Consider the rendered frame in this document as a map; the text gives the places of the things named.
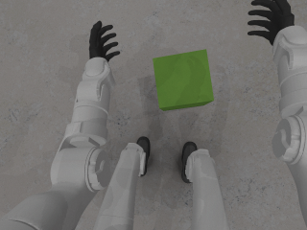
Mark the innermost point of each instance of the right robot forearm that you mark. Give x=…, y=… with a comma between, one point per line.
x=290, y=55

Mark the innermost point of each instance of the carton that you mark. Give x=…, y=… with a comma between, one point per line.
x=183, y=80

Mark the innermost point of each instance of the right robot foot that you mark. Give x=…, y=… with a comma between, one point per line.
x=188, y=148

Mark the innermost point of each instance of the robot right hand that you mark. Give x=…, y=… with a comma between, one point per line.
x=280, y=17

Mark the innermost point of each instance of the left robot forearm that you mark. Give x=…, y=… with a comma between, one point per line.
x=88, y=124

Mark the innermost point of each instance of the robot right shin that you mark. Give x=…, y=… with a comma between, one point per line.
x=199, y=151

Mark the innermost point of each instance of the robot left hand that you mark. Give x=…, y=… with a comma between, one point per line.
x=96, y=42

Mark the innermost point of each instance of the robot right upper arm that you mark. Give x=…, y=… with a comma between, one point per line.
x=289, y=144

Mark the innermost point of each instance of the robot left upper arm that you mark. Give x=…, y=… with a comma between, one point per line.
x=77, y=175

